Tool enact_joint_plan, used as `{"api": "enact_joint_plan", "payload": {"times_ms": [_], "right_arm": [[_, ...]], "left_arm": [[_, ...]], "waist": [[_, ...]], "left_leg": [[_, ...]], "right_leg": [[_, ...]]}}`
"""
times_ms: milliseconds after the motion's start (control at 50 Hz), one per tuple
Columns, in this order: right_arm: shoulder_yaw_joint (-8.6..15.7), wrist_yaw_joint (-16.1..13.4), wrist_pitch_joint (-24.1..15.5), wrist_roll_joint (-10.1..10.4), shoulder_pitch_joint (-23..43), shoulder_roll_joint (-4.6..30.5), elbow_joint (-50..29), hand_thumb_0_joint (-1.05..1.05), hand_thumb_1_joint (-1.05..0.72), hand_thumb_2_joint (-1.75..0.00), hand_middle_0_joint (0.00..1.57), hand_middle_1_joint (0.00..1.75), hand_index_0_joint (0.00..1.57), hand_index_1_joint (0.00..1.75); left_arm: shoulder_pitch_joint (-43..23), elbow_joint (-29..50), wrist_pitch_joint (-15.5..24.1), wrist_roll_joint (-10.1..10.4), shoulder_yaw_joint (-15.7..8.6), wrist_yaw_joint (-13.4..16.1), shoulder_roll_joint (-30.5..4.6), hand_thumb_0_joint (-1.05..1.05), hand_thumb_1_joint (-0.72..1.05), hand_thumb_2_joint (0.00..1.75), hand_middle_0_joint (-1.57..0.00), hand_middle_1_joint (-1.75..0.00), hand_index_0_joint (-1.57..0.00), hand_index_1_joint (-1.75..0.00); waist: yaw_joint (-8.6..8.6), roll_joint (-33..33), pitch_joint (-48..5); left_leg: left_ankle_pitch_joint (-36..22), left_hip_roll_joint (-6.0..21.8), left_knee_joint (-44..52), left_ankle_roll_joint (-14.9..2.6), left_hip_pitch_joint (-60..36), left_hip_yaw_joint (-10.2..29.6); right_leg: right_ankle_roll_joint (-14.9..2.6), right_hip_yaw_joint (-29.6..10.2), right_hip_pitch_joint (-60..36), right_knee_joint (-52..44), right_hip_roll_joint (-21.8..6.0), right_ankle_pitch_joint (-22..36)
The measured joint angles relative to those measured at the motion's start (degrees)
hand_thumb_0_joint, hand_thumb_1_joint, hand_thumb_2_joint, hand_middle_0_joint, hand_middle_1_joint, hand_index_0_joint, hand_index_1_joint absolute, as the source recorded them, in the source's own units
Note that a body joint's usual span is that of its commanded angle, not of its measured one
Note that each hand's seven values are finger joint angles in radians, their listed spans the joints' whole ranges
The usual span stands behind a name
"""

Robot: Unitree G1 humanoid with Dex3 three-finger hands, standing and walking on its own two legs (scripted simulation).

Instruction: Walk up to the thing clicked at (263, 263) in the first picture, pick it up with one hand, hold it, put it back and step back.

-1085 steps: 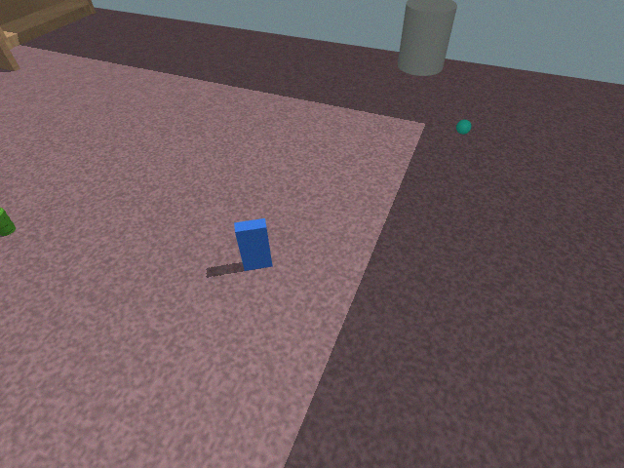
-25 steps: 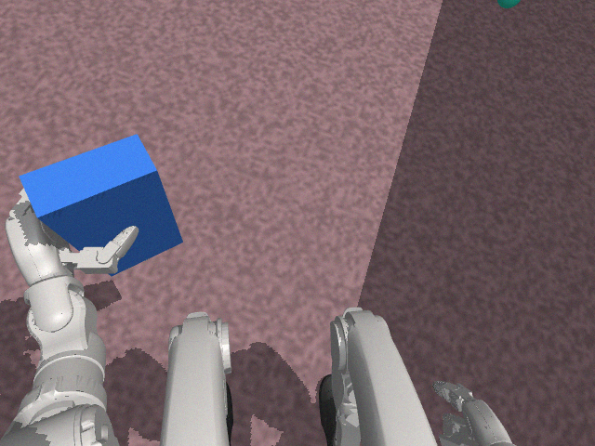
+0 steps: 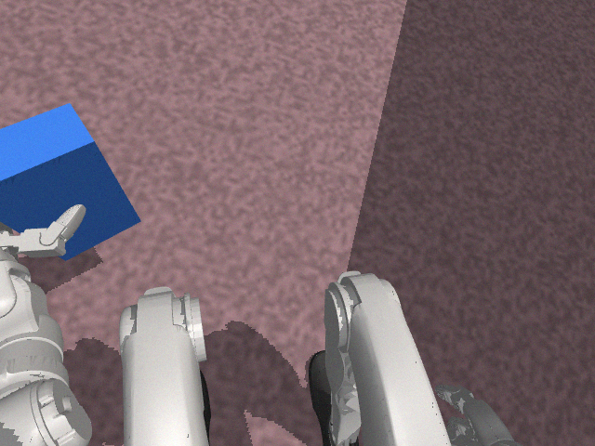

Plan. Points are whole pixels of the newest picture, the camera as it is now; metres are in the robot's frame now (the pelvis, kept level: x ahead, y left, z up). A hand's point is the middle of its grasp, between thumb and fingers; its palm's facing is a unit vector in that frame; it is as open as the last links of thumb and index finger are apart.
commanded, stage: crouch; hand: left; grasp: from the side
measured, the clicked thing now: (67, 196) +0.45 +0.27 -0.07
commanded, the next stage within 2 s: lower in 0.40 s
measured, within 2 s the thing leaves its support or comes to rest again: rests again in 1.60 s
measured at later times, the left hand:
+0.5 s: hand (47, 219) +0.43 +0.31 -0.11, palm faces +0.40 -0.91 -0.04, open 9.4 cm
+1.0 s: hand (66, 232) +0.43 +0.31 -0.17, palm faces +0.43 -0.90 -0.02, open 9.4 cm
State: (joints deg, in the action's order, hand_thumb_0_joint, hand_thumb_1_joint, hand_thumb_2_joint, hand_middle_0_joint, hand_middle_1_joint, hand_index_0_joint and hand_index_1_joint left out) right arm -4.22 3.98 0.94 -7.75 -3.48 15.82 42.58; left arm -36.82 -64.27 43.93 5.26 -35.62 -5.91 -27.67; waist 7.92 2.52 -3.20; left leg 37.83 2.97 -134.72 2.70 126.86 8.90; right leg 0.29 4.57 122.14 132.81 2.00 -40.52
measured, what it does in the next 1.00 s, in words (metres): lowers itself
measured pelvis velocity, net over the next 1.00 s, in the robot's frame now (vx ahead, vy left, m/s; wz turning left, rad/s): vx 0.00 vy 0.01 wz -0.10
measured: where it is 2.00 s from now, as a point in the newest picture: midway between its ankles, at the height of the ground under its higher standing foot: (267, 439)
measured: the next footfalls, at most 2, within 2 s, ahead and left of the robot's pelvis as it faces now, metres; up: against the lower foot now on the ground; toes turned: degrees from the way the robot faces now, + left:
none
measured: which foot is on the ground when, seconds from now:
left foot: down 0.00-1.00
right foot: down 0.00-1.00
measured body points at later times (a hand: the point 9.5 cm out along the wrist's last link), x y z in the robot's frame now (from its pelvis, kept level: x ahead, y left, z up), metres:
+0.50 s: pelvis +0.01 +0.00 -0.03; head +0.23 +0.08 +0.35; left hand +0.41 +0.35 -0.10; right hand +0.14 -0.27 -0.14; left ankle +0.09 +0.14 -0.31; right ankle +0.10 -0.12 -0.31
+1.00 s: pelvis +0.00 +0.01 -0.05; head +0.24 +0.12 +0.31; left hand +0.41 +0.36 -0.17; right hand +0.13 -0.27 -0.14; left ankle +0.09 +0.14 -0.31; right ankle +0.10 -0.12 -0.31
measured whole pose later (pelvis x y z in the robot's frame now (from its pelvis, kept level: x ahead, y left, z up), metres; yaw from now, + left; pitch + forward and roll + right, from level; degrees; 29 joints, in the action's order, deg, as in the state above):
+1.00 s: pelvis +0.00 +0.01 -0.05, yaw -6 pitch +21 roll -11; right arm -15.0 6.3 1.9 -14.1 3.9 18.7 38.8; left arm -33.6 -66.9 50.4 7.2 -39.3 -5.6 -36.7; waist 10.5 9.1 9.3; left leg 40.0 2.2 -147.9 3.2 130.2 16.4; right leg 2.0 9.6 123.2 141.0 4.1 -40.3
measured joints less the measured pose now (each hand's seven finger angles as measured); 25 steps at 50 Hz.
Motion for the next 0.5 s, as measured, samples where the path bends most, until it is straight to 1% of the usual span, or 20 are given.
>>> {"api": "enact_joint_plan", "payload": {"times_ms": [160, 320, 500], "right_arm": [[-1.2, 0.3, 0.3, -0.9, 1.9, 0.8, -1.0, 0.01, -0.93, -0.91, 0.20, 0.30, 0.20, 0.30], [-2.2, 0.7, 0.6, -1.7, 3.1, 1.2, -1.4, 0.01, -0.93, -0.91, 0.20, 0.30, 0.20, 0.30], [-3.3, 1.0, 1.1, -2.5, 3.8, 1.2, -1.8, 0.01, -0.93, -0.91, 0.20, 0.30, 0.20, 0.30]], "left_arm": [[0.7, 0.9, -0.1, 0.5, -0.7, -1.4, -1.4, 0.00, -0.38, 1.03, -0.80, -1.13, -0.83, -1.12], [1.9, 2.3, -0.1, 1.0, -0.6, -1.9, -1.9, 0.00, -0.38, 1.03, -0.80, -1.13, -0.83, -1.12], [2.8, 3.8, 0.1, 1.3, -0.7, -1.4, -2.5, 0.00, -0.38, 1.03, -0.80, -1.12, -0.83, -1.12]], "waist": [[0.00, 0.7, 2.0], [-0.25, 1.5, 3.5], [-0.07, 1.9, 4.9]], "left_leg": [[0.6, -0.1, -3.4, 0.21, 1.8, 1.3], [1.3, -0.3, -5.8, 0.39, 2.7, 2.3], [1.7, -0.4, -7.9, 0.26, 3.6, 3.3]], "right_leg": [[0.16, 0.8, 1.4, 2.6, 0.3, -0.4], [0.30, 1.5, 2.1, 4.5, 0.6, -0.8], [0.75, 2.2, 2.3, 5.8, 0.8, -0.9]]}}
